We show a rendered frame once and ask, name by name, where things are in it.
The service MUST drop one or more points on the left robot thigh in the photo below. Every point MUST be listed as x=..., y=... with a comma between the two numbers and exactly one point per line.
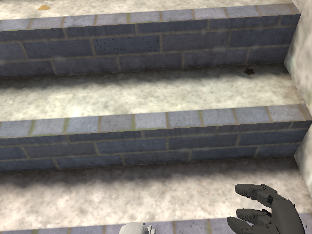
x=137, y=228

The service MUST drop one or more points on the robot right hand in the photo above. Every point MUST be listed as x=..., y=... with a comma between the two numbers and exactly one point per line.
x=283, y=219

